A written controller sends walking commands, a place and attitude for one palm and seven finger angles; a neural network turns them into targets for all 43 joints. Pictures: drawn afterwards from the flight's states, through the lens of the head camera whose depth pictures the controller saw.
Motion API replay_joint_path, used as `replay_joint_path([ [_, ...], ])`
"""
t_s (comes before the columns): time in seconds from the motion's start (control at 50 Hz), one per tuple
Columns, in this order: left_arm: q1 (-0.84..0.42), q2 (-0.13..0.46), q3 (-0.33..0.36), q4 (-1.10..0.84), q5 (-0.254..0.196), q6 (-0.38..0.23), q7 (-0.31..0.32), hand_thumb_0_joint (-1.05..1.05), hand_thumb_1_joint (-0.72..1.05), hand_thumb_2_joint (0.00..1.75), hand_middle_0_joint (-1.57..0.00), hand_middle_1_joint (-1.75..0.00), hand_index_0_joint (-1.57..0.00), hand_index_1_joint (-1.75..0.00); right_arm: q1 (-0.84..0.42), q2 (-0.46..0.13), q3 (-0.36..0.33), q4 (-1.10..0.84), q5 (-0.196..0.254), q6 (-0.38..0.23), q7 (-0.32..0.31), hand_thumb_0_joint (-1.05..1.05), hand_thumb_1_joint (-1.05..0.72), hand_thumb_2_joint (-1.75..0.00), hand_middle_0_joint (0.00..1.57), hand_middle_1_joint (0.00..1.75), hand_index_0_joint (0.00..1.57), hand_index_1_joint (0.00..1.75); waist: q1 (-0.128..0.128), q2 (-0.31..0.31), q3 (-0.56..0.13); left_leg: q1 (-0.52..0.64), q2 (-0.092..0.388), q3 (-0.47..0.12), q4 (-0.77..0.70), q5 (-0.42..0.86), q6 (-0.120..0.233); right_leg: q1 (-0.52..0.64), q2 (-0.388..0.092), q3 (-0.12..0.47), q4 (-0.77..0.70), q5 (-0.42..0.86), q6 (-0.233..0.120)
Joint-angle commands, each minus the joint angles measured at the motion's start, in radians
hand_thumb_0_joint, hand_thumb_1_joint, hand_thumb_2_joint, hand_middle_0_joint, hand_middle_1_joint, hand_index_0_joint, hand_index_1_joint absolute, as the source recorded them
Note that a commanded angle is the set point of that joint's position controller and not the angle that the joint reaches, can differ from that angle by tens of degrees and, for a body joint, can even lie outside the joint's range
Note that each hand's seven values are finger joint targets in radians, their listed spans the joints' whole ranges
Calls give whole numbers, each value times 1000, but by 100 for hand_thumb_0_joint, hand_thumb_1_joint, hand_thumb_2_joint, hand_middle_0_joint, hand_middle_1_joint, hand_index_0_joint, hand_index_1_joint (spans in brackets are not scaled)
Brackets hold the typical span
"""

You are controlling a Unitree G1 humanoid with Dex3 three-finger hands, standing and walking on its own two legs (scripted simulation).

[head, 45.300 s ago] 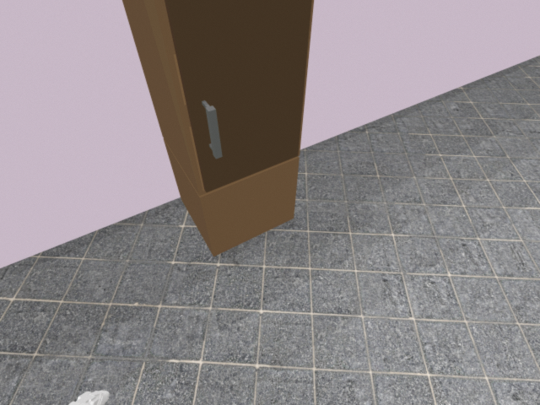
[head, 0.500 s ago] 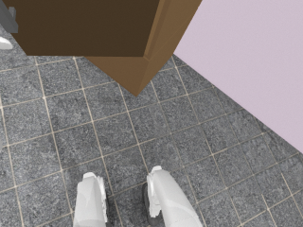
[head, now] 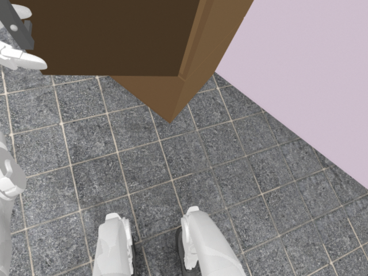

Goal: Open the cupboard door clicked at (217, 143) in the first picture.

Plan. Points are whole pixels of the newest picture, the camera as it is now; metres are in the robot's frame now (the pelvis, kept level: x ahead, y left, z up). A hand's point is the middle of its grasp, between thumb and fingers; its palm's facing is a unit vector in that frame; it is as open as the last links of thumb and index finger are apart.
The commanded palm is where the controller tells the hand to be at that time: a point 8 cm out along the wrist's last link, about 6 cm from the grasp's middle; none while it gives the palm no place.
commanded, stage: slide the fingers in behind the handle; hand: left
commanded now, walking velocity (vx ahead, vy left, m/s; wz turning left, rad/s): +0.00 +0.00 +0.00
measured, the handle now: (6, 2) +0.61 +0.26 +0.06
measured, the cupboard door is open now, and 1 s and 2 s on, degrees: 44 43 64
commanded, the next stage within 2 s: close the thumb around the handle in 0.44 s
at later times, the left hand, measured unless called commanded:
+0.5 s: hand (21, 28) +0.57 +0.24 +0.06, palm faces +0.02 -1.00 -0.02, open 13.9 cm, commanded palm +0.56 +0.25 +0.06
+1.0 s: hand (21, 27) +0.57 +0.24 +0.06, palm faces +0.01 -1.00 -0.01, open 8.3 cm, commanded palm +0.56 +0.25 +0.06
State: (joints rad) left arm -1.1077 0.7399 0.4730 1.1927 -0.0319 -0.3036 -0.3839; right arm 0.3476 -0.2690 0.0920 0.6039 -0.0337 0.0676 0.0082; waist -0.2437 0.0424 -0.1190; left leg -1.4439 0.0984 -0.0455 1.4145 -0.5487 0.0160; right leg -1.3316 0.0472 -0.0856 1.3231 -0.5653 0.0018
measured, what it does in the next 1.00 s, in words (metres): stands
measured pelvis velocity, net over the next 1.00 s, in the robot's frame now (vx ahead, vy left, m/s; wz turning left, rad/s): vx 0.00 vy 0.00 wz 0.00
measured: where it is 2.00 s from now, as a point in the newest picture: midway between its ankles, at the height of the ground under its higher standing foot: (158, 265)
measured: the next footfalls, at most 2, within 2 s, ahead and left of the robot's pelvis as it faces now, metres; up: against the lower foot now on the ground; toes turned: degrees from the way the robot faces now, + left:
none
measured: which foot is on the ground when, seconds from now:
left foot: down 0.00-1.00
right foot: down 0.00-1.00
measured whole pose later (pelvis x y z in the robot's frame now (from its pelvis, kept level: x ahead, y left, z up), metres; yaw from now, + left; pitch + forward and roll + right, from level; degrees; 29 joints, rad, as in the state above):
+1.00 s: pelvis +0.00 +0.00 +0.00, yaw +0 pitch +33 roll -7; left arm -1.13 0.74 0.47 1.23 -0.02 -0.32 -0.36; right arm 0.34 -0.27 0.09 0.61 -0.03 0.06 0.00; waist -0.25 0.05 -0.12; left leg -1.46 0.10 -0.05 1.42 -0.55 0.01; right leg -1.35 0.05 -0.08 1.34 -0.57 0.00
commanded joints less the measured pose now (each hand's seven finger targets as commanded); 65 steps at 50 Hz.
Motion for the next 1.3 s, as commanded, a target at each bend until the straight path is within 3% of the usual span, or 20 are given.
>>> replay_joint_path([
  [0.0,-421,226,8,-223,-18,-77,22,0,-50,30,-30,-120,-30,-120,231,-212,-84,-3,1,-5,-15,0,-90,-90,20,30,20,30,-6,273,-611,669,-25,-71,-122,472,16,108,25,12,-147,309,-34],
  [0.12,-457,243,11,-177,-4,-86,51,0,-50,30,-30,-120,-30,-120,229,-211,-78,2,0,-7,-16,0,-90,-90,20,30,20,30,-25,238,-574,602,-29,-60,-115,414,24,120,24,21,-154,287,-29],
  [0.16,-444,267,23,-181,3,-90,49,0,-50,30,-30,-120,-30,-120,232,-211,-78,-3,0,-7,-18,0,-90,-90,20,30,20,30,-15,242,-601,599,-31,-58,-113,430,24,144,24,23,-148,302,-31],
  [0.18,-457,235,2,-193,0,-97,43,0,-50,30,-30,-120,-30,-120,233,-208,-80,-1,-2,-9,-16,0,-90,-90,20,30,20,30,-20,263,-618,627,-30,-64,-110,448,23,122,25,22,-141,306,-33],
  [0.26,-422,281,37,-169,-9,-82,27,0,-50,30,-30,-120,-30,-120,231,-212,-77,-5,4,-4,-19,0,-90,-90,20,30,20,30,-7,225,-610,573,-32,-50,-107,428,27,179,26,28,-148,320,-28],
  [0.3,-417,273,30,-178,-7,-82,23,0,-50,30,-30,-120,-30,-120,232,-211,-78,-8,5,-4,-19,0,-90,-90,20,30,20,30,-2,247,-632,594,-32,-52,-103,449,26,166,25,28,-140,330,-29],
  [0.32,-429,256,17,-176,-12,-77,22,0,-50,30,-30,-120,-30,-120,230,-210,-78,-6,5,-4,-19,0,-90,-90,20,30,20,30,-14,238,-610,586,-31,-51,-105,439,27,161,25,28,-147,327,-26],
  [0.44,-453,274,23,-177,-10,-78,26,0,-50,30,-30,-120,-30,-120,233,-212,-77,4,5,-8,-23,0,-90,-90,20,30,20,30,-19,245,-604,584,-29,-57,-102,422,26,141,25,25,-144,304,-28],
  [0.46,-469,266,17,-196,-12,-79,28,0,-50,30,-30,-120,-30,-120,236,-212,-79,4,3,-9,-24,0,-90,-90,20,30,20,30,-24,243,-614,590,-29,-54,-100,432,29,148,25,29,-147,316,-25],
  [0.5,-466,274,31,-236,-15,-91,27,0,-50,30,-30,-120,-30,-120,241,-213,-84,6,1,-11,-21,0,-90,-90,20,30,20,30,-5,288,-671,651,-29,-62,-102,479,22,145,24,26,-139,335,-31],
  [0.52,-437,272,37,-230,-18,-88,25,0,-50,30,-30,-120,-30,-120,241,-211,-85,6,1,-11,-19,0,-90,-90,20,30,20,30,0,274,-682,648,-31,-58,-100,494,23,163,25,27,-141,355,-30],
  [0.6,-439,263,22,-192,-18,-76,22,0,-28,40,-32,-122,-32,-122,233,-211,-79,8,6,-10,-22,0,-90,-90,20,30,20,30,-14,248,-612,594,-29,-51,-102,445,27,159,25,30,-149,334,-26],
  [0.66,-430,282,36,-218,-16,-78,24,0,-11,47,-33,-124,-33,-124,233,-210,-80,5,5,-10,-22,0,-90,-90,20,30,20,30,-1,264,-640,610,-30,-52,-105,461,24,176,25,28,-146,343,-28],
  [0.68,-438,256,23,-218,-20,-83,23,0,-5,49,-33,-125,-33,-125,235,-208,-82,5,4,-13,-20,0,-90,-90,20,30,20,30,-10,267,-636,630,-30,-56,-104,473,25,152,27,28,-146,344,-30],
  [0.74,-441,260,17,-193,-19,-79,22,0,12,56,-34,-127,-34,-127,229,-209,-78,5,6,-12,-22,0,-90,-90,20,30,20,30,-15,250,-599,592,-30,-51,-104,447,26,159,26,27,-149,333,-27],
  [0.78,-442,268,25,-209,-20,-86,23,0,23,61,-35,-128,-35,-128,235,-211,-79,6,4,-13,-22,0,-90,-90,20,30,20,30,-9,260,-620,620,-29,-58,-107,461,24,154,26,26,-144,333,-31],
  [0.86,-450,236,-5,-170,-17,-76,27,0,45,71,-37,-130,-37,-130,227,-212,-77,4,6,-12,-24,0,-90,-90,20,30,20,30,-25,241,-580,592,-30,-57,-108,417,25,127,25,23,-152,297,-27],
  [0.96,-445,289,39,-200,-14,-87,34,0,73,83,-39,-133,-39,-133,233,-214,-78,1,2,-12,-25,0,-90,-90,20,30,20,30,-8,258,-634,616,-30,-57,-105,463,23,157,25,24,-143,331,-29],
  [1.02,-437,255,21,-205,-14,-88,32,0,90,90,-40,-135,-40,-135,235,-211,-81,3,2,-10,-21,0,-90,-90,20,30,20,30,-10,265,-641,647,-28,-63,-103,492,20,135,25,21,-140,343,-29],
  [1.28,-442,311,53,-175,-17,-79,21,0,90,90,-40,-135,-40,-135,229,-214,-72,-2,5,-16,-27,0,-90,-90,20,30,20,30,-14,237,-599,562,-29,-54,-98,420,28,150,26,28,-138,309,-27],
])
